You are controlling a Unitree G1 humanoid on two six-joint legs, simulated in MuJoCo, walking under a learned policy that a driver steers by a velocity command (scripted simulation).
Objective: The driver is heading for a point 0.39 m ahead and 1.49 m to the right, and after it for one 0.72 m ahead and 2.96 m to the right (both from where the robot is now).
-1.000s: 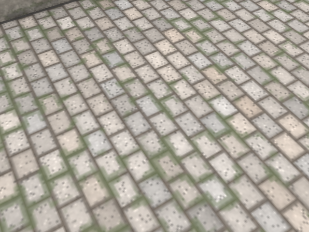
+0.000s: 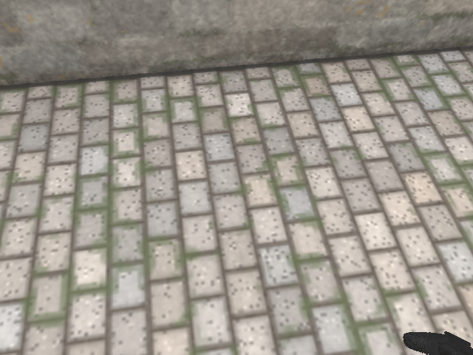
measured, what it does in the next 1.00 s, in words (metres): walks ahead, turning right: right foot, then left foot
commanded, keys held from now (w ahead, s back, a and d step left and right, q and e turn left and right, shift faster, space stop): w+e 1.00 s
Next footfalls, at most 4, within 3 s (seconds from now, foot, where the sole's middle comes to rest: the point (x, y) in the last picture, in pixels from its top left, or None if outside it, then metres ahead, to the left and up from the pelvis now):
0.42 right None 0.35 -0.18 -0.77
0.92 left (292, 276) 0.69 -0.11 -0.77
1.46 right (420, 274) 0.72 -0.50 -0.77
1.94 left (443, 192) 1.04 -0.64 -0.77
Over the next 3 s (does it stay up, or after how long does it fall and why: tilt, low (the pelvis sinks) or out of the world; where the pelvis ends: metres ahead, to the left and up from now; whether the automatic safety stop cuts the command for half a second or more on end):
stays up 0.94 -1.13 -0.01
